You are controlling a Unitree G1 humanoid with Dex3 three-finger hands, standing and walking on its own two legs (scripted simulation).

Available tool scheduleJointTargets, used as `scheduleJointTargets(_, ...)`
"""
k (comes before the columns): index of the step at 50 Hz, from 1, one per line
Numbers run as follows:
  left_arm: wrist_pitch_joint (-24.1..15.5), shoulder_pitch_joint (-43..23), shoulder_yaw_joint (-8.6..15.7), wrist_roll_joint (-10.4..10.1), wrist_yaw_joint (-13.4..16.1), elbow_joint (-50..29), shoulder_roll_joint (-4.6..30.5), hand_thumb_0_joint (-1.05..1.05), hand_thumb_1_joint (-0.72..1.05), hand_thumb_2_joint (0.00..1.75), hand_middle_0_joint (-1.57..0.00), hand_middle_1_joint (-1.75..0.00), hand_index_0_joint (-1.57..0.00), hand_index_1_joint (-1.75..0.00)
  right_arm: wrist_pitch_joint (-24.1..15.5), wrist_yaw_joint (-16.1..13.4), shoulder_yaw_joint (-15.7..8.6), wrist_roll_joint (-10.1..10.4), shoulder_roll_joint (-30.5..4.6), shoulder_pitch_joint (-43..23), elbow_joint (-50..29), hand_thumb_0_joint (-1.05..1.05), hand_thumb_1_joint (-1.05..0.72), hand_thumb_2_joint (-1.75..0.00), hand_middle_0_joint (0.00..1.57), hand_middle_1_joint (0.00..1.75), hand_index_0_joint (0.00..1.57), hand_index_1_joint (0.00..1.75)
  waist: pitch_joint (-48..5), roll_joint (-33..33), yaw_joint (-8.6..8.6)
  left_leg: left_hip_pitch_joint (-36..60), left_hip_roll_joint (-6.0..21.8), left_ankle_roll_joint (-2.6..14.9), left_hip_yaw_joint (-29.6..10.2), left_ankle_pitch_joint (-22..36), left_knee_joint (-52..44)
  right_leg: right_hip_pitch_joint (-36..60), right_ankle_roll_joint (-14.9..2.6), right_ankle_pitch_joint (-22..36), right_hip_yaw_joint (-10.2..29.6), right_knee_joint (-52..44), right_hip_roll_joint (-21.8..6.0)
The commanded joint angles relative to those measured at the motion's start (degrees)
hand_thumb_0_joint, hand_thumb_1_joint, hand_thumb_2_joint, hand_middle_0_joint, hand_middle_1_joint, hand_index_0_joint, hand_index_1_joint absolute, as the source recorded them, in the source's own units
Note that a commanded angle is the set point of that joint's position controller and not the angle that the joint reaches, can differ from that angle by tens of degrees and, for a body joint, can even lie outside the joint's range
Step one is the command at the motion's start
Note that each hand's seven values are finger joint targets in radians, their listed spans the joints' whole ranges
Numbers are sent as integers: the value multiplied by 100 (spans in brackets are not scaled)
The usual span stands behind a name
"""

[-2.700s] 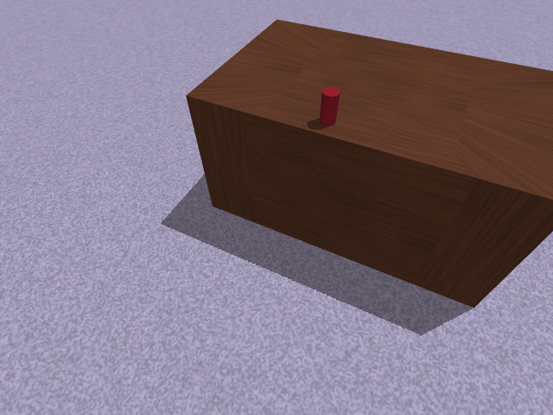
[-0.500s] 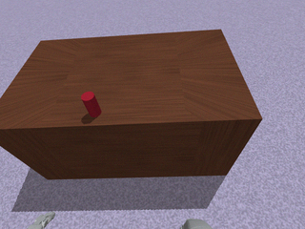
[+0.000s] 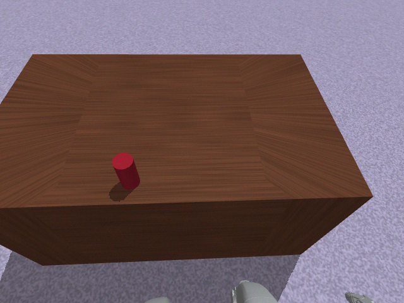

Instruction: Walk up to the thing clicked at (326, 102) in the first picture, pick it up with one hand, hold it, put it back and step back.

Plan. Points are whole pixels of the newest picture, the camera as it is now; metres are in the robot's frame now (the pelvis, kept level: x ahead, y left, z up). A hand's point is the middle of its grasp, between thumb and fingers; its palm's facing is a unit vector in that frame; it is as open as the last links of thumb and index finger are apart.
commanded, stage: walk up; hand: left
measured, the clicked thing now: (127, 172) +0.45 +0.22 -0.11
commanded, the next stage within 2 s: stand in 1.42 s
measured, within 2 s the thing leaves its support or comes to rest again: neither
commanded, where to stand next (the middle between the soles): +0.08 -0.01 m, yaw +2 degrees
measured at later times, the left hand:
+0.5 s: hand (98, 294) +0.16 +0.23 -0.13, palm faces -0.05 -0.94 -0.34, open 7.3 cm
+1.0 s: hand out of the picture +0.13 +0.23 -0.13, palm faces -0.02 -0.95 -0.33, open 7.3 cm
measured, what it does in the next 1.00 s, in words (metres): steps on the spot: right foot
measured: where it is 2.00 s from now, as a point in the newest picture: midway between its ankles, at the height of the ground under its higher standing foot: outside the picture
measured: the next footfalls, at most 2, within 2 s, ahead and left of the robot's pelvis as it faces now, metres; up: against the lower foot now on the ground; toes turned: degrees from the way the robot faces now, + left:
right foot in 0.12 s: +0.11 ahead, -0.12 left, +0.00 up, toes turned -2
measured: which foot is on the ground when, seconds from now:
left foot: down 0.00-1.00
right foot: up 0.00-0.10, down 0.12-1.00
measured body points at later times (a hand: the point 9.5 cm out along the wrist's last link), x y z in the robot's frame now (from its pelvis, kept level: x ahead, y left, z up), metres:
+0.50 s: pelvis +0.04 -0.01 +0.01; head +0.06 -0.01 +0.46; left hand +0.16 +0.28 -0.11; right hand +0.12 -0.31 -0.12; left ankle +0.04 +0.11 -0.72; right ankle +0.07 -0.12 -0.72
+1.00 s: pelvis +0.05 -0.02 +0.03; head +0.05 -0.02 +0.47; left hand +0.13 +0.28 -0.11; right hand +0.12 -0.32 -0.11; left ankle +0.04 +0.11 -0.72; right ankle +0.07 -0.12 -0.72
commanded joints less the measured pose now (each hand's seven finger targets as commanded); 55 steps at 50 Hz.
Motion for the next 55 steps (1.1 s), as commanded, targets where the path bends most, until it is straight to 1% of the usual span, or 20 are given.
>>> scheduleJointTargets(1, -23, 244, 331, 14, 52, -212, 719, 0, 90, 90, -20, -30, -20, -30, -97, -202, -329, 65, -1485, -46, -316, 0, -90, -90, 20, 30, 20, 30, -668, 1142, 16, 217, 1302, 1028, -1059, 2696, -895, 572, -15, 412, -185, -935, -88)
scheduleJointTargets(2, 5, 184, 341, 27, 54, -188, 714, 0, 90, 90, -20, -30, -20, -30, -80, -217, -310, 88, -1478, -42, -297, 0, -90, -90, 20, 30, 20, 30, -775, 1112, -1, 214, 1280, 976, -1044, 2818, -737, 753, -43, 526, -230, -1108, -29)
scheduleJointTargets(3, 25, 195, 351, 18, 61, -146, 677, 0, 90, 90, -20, -30, -20, -30, -53, -228, -280, 125, -1451, -137, -287, 0, -90, -90, 20, 30, 20, 30, -839, 1052, 82, 142, 1224, 892, -986, 2732, -558, 1010, -85, 803, -301, -1420, 41)
scheduleJointTargets(4, 19, 249, 366, 39, 72, -90, 711, 0, 90, 90, -20, -30, -20, -30, -24, -231, -235, 166, -1407, -289, -301, 0, -90, -90, 20, 30, 20, 30, -934, 960, 189, -1, 1153, 772, -951, 2296, -320, 1388, -151, 1139, -286, -1902, 68)
scheduleJointTargets(5, -1, 148, 398, 80, 80, -81, 853, 0, 90, 90, -20, -30, -20, -30, 2, -231, -170, 189, -1245, -325, -294, 0, -90, -90, 20, 30, 20, 30, -955, 680, 215, -266, 1002, 550, -922, 1696, -155, 1649, -232, 1409, -73, -2186, -4)
scheduleJointTargets(6, -22, -94, 447, 124, 90, -146, 1100, 0, 90, 90, -20, -30, -20, -30, 12, -241, -105, 210, -1051, -258, -273, 0, -90, -90, 20, 30, 20, 30, -984, 86, 148, -589, 759, 283, -743, 1000, 165, 1805, -425, 1916, 703, -2397, -510)
scheduleJointTargets(7, -62, -458, 451, 118, 81, -277, 1343, 0, 90, 90, -20, -30, -20, -30, 39, -256, -54, 237, -872, -112, -178, 0, -90, -90, 20, 30, 20, 30, -955, -477, -59, -454, 197, 1, -493, -96, 591, 1305, -865, 1891, 1996, -2841, -1359)
scheduleJointTargets(8, -30, -760, 392, 39, 66, -229, 1361, 0, 90, 90, -20, -30, -20, -30, 103, -307, -133, 242, -1046, -178, 28, 0, -90, -90, 20, 30, 20, 30, -793, -535, -69, 229, -85, 43, -454, -1184, 715, 467, -1283, 1737, 2075, -2915, -1633)
scheduleJointTargets(9, -11, -908, 325, 44, 59, -225, 1228, 0, 90, 90, -20, -30, -20, -30, 91, -317, -133, 215, -1066, -77, 188, 0, -90, -90, 20, 30, 20, 30, -744, -501, -162, 455, -76, 75, -532, -955, 294, 312, -1124, 1703, 1888, -2829, -1445)
scheduleJointTargets(10, 16, -1037, 277, 26, 61, -160, 1132, 0, 90, 90, -20, -30, -20, -30, 71, -298, -127, 215, -1084, -86, 332, 0, -90, -90, 20, 30, 20, 30, -688, -446, -182, 599, -18, 79, -582, -556, -31, 199, -859, 1508, 1481, -2768, -1178)
scheduleJointTargets(11, 32, -1088, 210, 29, 59, -123, 1001, 0, 90, 90, -20, -30, -20, -30, 37, -286, -141, 195, -1195, -103, 437, 0, -90, -90, 20, 30, 20, 30, -691, -356, -200, 719, 229, 161, -799, -176, -476, 161, -534, 1487, 1151, -2615, -934)
scheduleJointTargets(12, 54, -1093, 169, 4, 42, -58, 857, 0, 90, 90, -20, -30, -20, -30, -7, -276, -132, 166, -1303, -253, 504, 0, -90, -90, 20, 30, 20, 30, -670, -197, -122, 512, 567, 263, -1162, -134, -909, 353, -283, 1426, 813, -2392, -613)
scheduleJointTargets(13, 73, -1046, 177, 9, 34, 74, 840, 0, 90, 90, -20, -30, -20, -30, -31, -260, -118, 172, -1367, -506, 554, 0, -90, -90, 20, 30, 20, 30, -723, -106, 6, 186, 765, 376, -1331, -124, -1049, 876, -193, 1390, 538, -2245, -382)
scheduleJointTargets(14, 67, -962, 183, 15, 40, 177, 837, 0, 90, 90, -20, -30, -20, -30, -44, -250, -71, 169, -1325, -646, 604, 0, -90, -90, 20, 30, 20, 30, -815, -109, 107, 108, 826, 384, -1253, 86, -1069, 1256, -201, 1590, 490, -2244, -379)
scheduleJointTargets(16, 48, -1167, 171, -8, 28, 267, 830, 0, 90, 90, -20, -30, -20, -30, -53, -262, 4, 157, -1201, -685, 786, 0, -90, -90, 20, 30, 20, 30, -908, -147, 32, 288, 560, 214, -942, 414, -1109, 1417, -258, 2026, 704, -2473, -547)
scheduleJointTargets(19, 56, -1372, 121, -48, 34, 448, 749, 0, 90, 90, -20, -30, -20, -30, -56, -265, 40, 145, -1164, -901, 1014, 0, -90, -90, 20, 30, 20, 30, -867, 225, 30, 473, 518, 127, -850, 683, -1369, 1559, -206, 2339, 607, -2646, -567)
scheduleJointTargets(22, 87, -1525, 91, -51, 34, 635, 691, 0, 90, 90, -20, -30, -20, -30, -32, -262, 61, 137, -1090, -1074, 1193, 0, -90, -90, 20, 30, 20, 30, -832, 168, 42, 674, 496, 99, -778, 613, -1604, 1611, -153, 2154, 597, -2975, -580)
scheduleJointTargets(29, 95, -1887, 63, -12, 20, 957, 627, 0, 90, 90, -20, -30, -20, -30, 15, -248, 83, 107, -985, -1307, 1529, 0, -90, -90, 20, 30, 20, 30, -932, -13, -38, 1154, 443, -6, -605, 814, -1934, 1814, -59, 2329, 658, -3628, -676)
scheduleJointTargets(36, 107, -1899, 93, 5, 12, 1179, 597, 0, 90, 90, -20, -30, -20, -30, 39, -242, 75, 97, -981, -1406, 1705, 0, -90, -90, 20, 30, 20, 30, -911, 58, -25, 1421, 471, -46, -582, 805, -2150, 1821, -4, 2162, 601, -3959, -662)
scheduleJointTargets(55, 132, -1795, 152, 52, 2, 1316, 552, 0, 90, 90, -20, -30, -20, -30, 54, -254, 35, 76, -937, -1349, 1769, 0, -90, -90, 20, 30, 20, 30, -787, 70, -33, 1403, 516, -52, -645, 628, -2360, 1815, 64, 1839, 539, -4117, -590)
